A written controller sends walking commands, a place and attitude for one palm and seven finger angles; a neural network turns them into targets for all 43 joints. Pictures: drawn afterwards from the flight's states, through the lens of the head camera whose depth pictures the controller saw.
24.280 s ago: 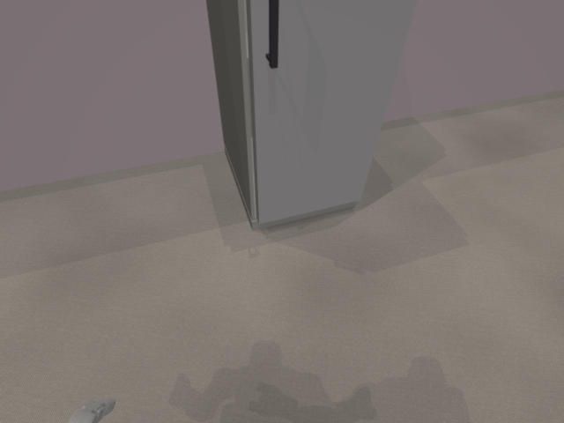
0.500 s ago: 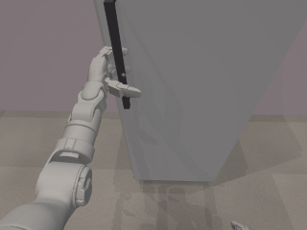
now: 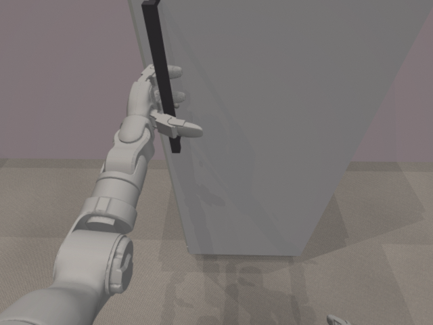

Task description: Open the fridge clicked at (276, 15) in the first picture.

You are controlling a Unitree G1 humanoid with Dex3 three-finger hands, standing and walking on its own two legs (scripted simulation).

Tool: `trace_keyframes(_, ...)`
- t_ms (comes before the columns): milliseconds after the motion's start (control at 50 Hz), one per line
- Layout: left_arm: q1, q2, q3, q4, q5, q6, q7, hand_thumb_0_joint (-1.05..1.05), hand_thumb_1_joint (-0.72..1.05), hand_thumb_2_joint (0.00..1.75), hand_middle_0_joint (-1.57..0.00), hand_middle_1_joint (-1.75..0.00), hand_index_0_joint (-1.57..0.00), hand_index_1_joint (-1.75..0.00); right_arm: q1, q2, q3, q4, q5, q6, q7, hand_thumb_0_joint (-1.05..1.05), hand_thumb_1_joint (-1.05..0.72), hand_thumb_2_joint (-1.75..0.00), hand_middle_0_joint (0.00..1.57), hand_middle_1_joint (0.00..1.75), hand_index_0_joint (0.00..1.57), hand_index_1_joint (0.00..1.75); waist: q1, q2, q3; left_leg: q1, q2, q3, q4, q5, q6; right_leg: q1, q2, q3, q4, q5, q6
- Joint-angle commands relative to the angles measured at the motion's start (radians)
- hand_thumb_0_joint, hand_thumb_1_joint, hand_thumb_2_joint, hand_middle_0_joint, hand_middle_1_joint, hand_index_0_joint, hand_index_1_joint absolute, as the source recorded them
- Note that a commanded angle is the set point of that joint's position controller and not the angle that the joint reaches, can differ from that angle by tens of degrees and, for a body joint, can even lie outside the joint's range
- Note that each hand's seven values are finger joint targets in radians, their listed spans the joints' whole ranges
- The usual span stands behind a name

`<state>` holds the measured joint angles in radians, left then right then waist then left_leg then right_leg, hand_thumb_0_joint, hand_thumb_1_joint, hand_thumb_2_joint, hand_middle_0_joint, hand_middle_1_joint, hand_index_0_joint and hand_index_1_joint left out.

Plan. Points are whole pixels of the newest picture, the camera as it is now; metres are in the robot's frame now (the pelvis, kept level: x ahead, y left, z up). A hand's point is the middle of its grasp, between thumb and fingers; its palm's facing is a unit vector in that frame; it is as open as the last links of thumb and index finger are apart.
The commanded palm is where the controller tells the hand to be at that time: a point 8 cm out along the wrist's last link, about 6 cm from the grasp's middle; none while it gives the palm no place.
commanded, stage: slide the fingers in behind the handle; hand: left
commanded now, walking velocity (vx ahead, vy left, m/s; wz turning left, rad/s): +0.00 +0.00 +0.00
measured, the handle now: (167, 87) +0.51 +0.11 +0.20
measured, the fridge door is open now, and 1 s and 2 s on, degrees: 0 0 0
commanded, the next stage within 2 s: grip the handle and tug to test in 0.42 s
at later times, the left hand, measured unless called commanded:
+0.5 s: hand (176, 106) +0.45 +0.08 +0.19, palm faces -0.02 -1.00 -0.01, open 14.0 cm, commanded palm +0.43 +0.13 +0.19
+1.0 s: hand (176, 106) +0.45 +0.09 +0.19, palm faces -0.02 -1.00 -0.01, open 9.1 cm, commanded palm +0.42 +0.13 +0.19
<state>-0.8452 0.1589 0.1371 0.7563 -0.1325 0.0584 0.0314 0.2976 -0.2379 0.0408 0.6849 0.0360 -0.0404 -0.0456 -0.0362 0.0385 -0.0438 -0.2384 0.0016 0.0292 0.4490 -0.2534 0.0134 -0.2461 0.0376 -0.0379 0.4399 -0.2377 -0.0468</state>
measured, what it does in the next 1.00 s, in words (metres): stands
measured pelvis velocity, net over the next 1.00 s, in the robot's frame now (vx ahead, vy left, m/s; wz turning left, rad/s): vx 0.00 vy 0.01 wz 0.00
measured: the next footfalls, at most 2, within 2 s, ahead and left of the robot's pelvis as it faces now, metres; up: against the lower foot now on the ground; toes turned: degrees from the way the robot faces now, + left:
none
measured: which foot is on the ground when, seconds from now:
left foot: down 0.00-1.00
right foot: down 0.00-1.00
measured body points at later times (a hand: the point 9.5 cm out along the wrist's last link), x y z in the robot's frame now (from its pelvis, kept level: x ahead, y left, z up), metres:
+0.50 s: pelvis -0.01 +0.01 +0.00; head +0.00 +0.00 +0.45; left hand +0.44 +0.14 +0.20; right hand +0.11 -0.23 -0.12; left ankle -0.01 +0.11 -0.74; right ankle -0.01 -0.09 -0.74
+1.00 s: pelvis +0.00 +0.01 +0.00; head +0.01 +0.00 +0.45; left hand +0.45 +0.14 +0.20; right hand +0.11 -0.23 -0.12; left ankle -0.01 +0.11 -0.74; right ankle -0.01 -0.09 -0.74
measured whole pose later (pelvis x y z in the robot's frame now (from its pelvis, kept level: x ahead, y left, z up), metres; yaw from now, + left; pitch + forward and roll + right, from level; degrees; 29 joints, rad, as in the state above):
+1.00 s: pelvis +0.00 +0.01 +0.00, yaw +0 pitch +2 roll +0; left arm -0.85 0.14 0.10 0.74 -0.13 0.08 0.07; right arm 0.30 -0.23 0.04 0.70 0.03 -0.05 -0.04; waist -0.03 0.03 -0.04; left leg -0.24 -0.01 0.03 0.46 -0.26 0.02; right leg -0.24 0.03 -0.04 0.44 -0.24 -0.03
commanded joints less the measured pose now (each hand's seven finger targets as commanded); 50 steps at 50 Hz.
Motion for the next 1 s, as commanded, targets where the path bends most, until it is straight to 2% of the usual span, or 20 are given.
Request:
trace_keyframes(0, -0.507, 0.138, 0.016, -0.205, 0.002, -0.050, -0.008, 0.00, -0.50, 0.30, -0.30, -1.20, -0.30, -1.20, -0.050, -0.121, -0.047, -0.123, 0.007, -0.038, -0.014, 0.00, -0.90, -0.90, 0.20, 0.30, 0.20, 0.30, -0.008, -0.105, -0.278, 0.102, -0.011, -0.015, -0.024, 0.248, 0.041, 0.109, -0.028, 0.028, -0.042, 0.332, 0.026)
trace_keyframes(80, -0.574, 0.134, 0.011, -0.247, -0.005, -0.050, -0.005, 0.00, -0.50, 0.30, -0.30, -1.20, -0.30, -1.20, -0.058, -0.111, -0.042, -0.117, 0.005, -0.044, -0.017, 0.00, -0.90, -0.90, 0.20, 0.30, 0.20, 0.30, -0.013, -0.050, -0.307, 0.124, -0.015, -0.018, -0.018, 0.248, 0.040, 0.098, -0.028, 0.035, -0.042, 0.327, 0.022)
trace_keyframes(120, -0.559, 0.133, 0.012, -0.262, -0.009, -0.058, -0.004, 0.00, -0.50, 0.30, -0.30, -1.20, -0.30, -1.20, -0.060, -0.113, -0.042, -0.121, 0.006, -0.046, -0.018, 0.00, -0.90, -0.90, 0.20, 0.30, 0.20, 0.30, -0.004, -0.065, -0.329, 0.134, -0.014, -0.023, -0.020, 0.270, 0.038, 0.115, -0.026, 0.028, -0.035, 0.338, 0.019)
trace_keyframes(180, -0.550, 0.107, -0.008, -0.246, -0.012, -0.060, -0.009, 0.00, -0.50, 0.30, -0.30, -1.20, -0.30, -1.20, -0.060, -0.110, -0.041, -0.116, 0.005, -0.049, -0.018, 0.00, -0.90, -0.90, 0.20, 0.30, 0.20, 0.30, -0.010, -0.070, -0.324, 0.130, -0.014, -0.020, -0.019, 0.261, 0.036, 0.109, -0.025, 0.030, -0.036, 0.338, 0.021)
trace_keyframes(200, -0.546, 0.119, 0.003, -0.226, -0.012, -0.061, -0.005, 0.00, -0.50, 0.30, -0.30, -1.20, -0.30, -1.20, -0.051, -0.117, -0.043, -0.117, 0.003, -0.048, -0.019, 0.00, -0.90, -0.90, 0.20, 0.30, 0.20, 0.30, -0.013, -0.104, -0.313, 0.130, -0.013, -0.025, -0.022, 0.268, 0.039, 0.113, -0.026, 0.024, -0.038, 0.337, 0.023)
trace_keyframes(280, -0.582, 0.119, -0.004, -0.200, -0.002, -0.059, 0.000, 0.00, -0.50, 0.30, -0.30, -1.20, -0.30, -1.20, -0.056, -0.113, -0.039, -0.106, 0.005, -0.052, -0.020, 0.00, -0.90, -0.90, 0.20, 0.30, 0.20, 0.30, -0.020, -0.072, -0.279, 0.115, -0.013, -0.025, -0.025, 0.219, 0.037, 0.073, -0.026, 0.030, -0.046, 0.284, 0.022)
trace_keyframes(360, -0.608, 0.102, -0.020, -0.199, -0.001, -0.066, 0.003, 0.00, -0.50, 0.30, -0.30, -1.20, -0.30, -1.20, -0.048, -0.113, -0.039, -0.104, 0.004, -0.055, -0.019, 0.00, -0.90, -0.90, 0.20, 0.30, 0.20, 0.30, -0.025, -0.077, -0.308, 0.129, -0.011, -0.031, -0.019, 0.245, 0.034, 0.075, -0.026, 0.024, -0.035, 0.300, 0.020)
trace_keyframes(420, -0.587, 0.136, 0.014, -0.186, -0.003, -0.070, 0.007, 0.00, -0.50, 0.30, -0.30, -1.20, -0.30, -1.20, -0.044, -0.117, -0.039, -0.104, 0.001, -0.052, -0.018, 0.00, -0.90, -0.90, 0.20, 0.30, 0.20, 0.30, -0.013, -0.067, -0.324, 0.128, -0.012, -0.033, -0.019, 0.266, 0.033, 0.088, -0.026, 0.025, -0.029, 0.316, 0.018)
trace_keyframes(500, -0.590, 0.099, -0.017, -0.165, 0.001, -0.075, 0.004, 0.00, -0.50, 0.30, -0.30, -1.20, -0.30, -1.20, -0.039, -0.116, -0.041, -0.102, 0.002, -0.053, -0.016, 0.00, -0.90, -0.90, 0.20, 0.30, 0.20, 0.30, -0.021, -0.082, -0.300, 0.122, -0.009, -0.034, -0.019, 0.256, 0.031, 0.075, -0.026, 0.019, -0.032, 0.295, 0.018)
trace_keyframes(560, -0.610, 0.083, -0.026, -0.162, 0.001, -0.079, 0.009, 0.00, -0.36, 0.36, -0.32, -1.22, -0.32, -1.22, -0.037, -0.114, -0.042, -0.099, 0.003, -0.057, -0.015, 0.00, -0.90, -0.90, 0.20, 0.30, 0.20, 0.30, -0.028, -0.096, -0.298, 0.125, -0.007, -0.036, -0.017, 0.244, 0.031, 0.056, -0.022, 0.019, -0.030, 0.284, 0.019)
trace_keyframes(640, -0.596, 0.114, 0.006, -0.197, 0.002, -0.086, 0.015, 0.00, -0.17, 0.44, -0.33, -1.25, -0.33, -1.25, -0.035, -0.115, -0.044, -0.103, -0.001, -0.060, -0.012, 0.00, -0.90, -0.90, 0.20, 0.30, 0.20, 0.30, -0.008, -0.061, -0.353, 0.146, -0.006, -0.035, -0.012, 0.291, 0.028, 0.083, -0.022, 0.021, -0.018, 0.320, 0.014)
trace_keyframes(700, -0.558, 0.085, -0.019, -0.187, 0.006, -0.082, 0.012, 0.00, -0.03, 0.50, -0.35, -1.27, -0.35, -1.27, -0.028, -0.114, -0.047, -0.102, 0.000, -0.055, -0.010, 0.00, -0.90, -0.90, 0.20, 0.30, 0.20, 0.30, -0.010, -0.092, -0.335, 0.141, -0.004, -0.035, -0.012, 0.319, 0.027, 0.093, -0.022, 0.013, -0.017, 0.344, 0.015)
trace_keyframes(720, -0.574, 0.067, -0.037, -0.200, 0.005, -0.080, 0.012, 0.00, 0.01, 0.52, -0.35, -1.27, -0.35, -1.27, -0.032, -0.112, -0.044, -0.105, 0.001, -0.056, -0.008, 0.00, -0.90, -0.90, 0.20, 0.30, 0.20, 0.30, -0.019, -0.079, -0.318, 0.140, -0.003, -0.034, -0.013, 0.313, 0.027, 0.076, -0.020, 0.013, -0.018, 0.340, 0.016)
trace_keyframes(780, -0.565, 0.097, -0.007, -0.210, 0.004, -0.074, 0.014, 0.00, 0.15, 0.58, -0.37, -1.29, -0.37, -1.29, -0.030, -0.114, -0.047, -0.100, 0.000, -0.055, -0.008, 0.00, -0.90, -0.90, 0.20, 0.30, 0.20, 0.30, -0.010, -0.080, -0.331, 0.141, -0.003, -0.033, -0.012, 0.307, 0.027, 0.086, -0.019, 0.017, -0.019, 0.337, 0.013)
trace_keyframes(860, -0.545, 0.063, -0.035, -0.269, 0.001, -0.070, 0.010, 0.00, 0.34, 0.66, -0.39, -1.32, -0.39, -1.32, -0.047, -0.109, -0.047, -0.111, 0.003, -0.055, -0.006, 0.00, -0.90, -0.90, 0.20, 0.30, 0.20, 0.30, -0.006, -0.047, -0.344, 0.169, -0.003, -0.029, -0.008, 0.345, 0.024, 0.089, -0.019, 0.017, -0.016, 0.365, 0.012)
trace_keyframes(900, -0.526, 0.031, -0.064, -0.248, 0.001, -0.059, 0.010, 0.00, 0.43, 0.70, -0.40, -1.33, -0.40, -1.33, -0.043, -0.112, -0.050, -0.110, 0.004, -0.051, -0.006, 0.00, -0.90, -0.90, 0.20, 0.30, 0.20, 0.30, -0.015, -0.083, -0.313, 0.164, 0.001, -0.035, -0.011, 0.341, 0.024, 0.081, -0.018, 0.007, -0.021, 0.349, 0.014)
trace_keyframes(920, -0.546, 0.036, -0.059, -0.271, -0.004, -0.057, 0.012, 0.00, 0.48, 0.72, -0.41, -1.34, -0.41, -1.34, -0.045, -0.112, -0.049, -0.111, 0.003, -0.053, -0.005, 0.00, -0.90, -0.90, 0.20, 0.30, 0.20, 0.30, -0.018, -0.079, -0.309, 0.167, 0.001, -0.037, -0.011, 0.342, 0.026, 0.070, -0.016, 0.009, -0.021, 0.352, 0.015)
trace_keyframes(940, -0.525, 0.068, -0.029, -0.266, -0.001, -0.052, 0.016, 0.00, 0.53, 0.74, -0.41, -1.35, -0.41, -1.35, -0.044, -0.114, -0.050, -0.109, 0.002, -0.052, -0.006, 0.00, -0.90, -0.90, 0.20, 0.30, 0.20, 0.30, -0.005, -0.087, -0.324, 0.162, 0.000, -0.036, -0.011, 0.338, 0.026, 0.084, -0.016, 0.012, -0.020, 0.353, 0.013)
trace_keyframes(960, -0.536, 0.048, -0.047, -0.282, -0.001, -0.047, 0.014, 0.00, 0.57, 0.76, -0.42, -1.35, -0.42, -1.35, -0.051, -0.112, -0.049, -0.113, 0.002, -0.051, -0.005, 0.00, -0.90, -0.90, 0.20, 0.30, 0.20, 0.30, -0.011, -0.064, -0.326, 0.170, -0.002, -0.029, -0.009, 0.344, 0.027, 0.082, -0.017, 0.015, -0.019, 0.367, 0.014)
trace_keyframes(980, -0.528, 0.069, -0.024, -0.285, -0.005, -0.043, 0.015, 0.00, 0.62, 0.78, -0.42, -1.36, -0.42, -1.36, -0.048, -0.112, -0.050, -0.110, 0.001, -0.050, -0.007, 0.00, -0.90, -0.90, 0.20, 0.30, 0.20, 0.30, -0.003, -0.086, -0.346, 0.167, -0.004, -0.031, -0.008, 0.349, 0.026, 0.100, -0.017, 0.014, -0.017, 0.378, 0.014)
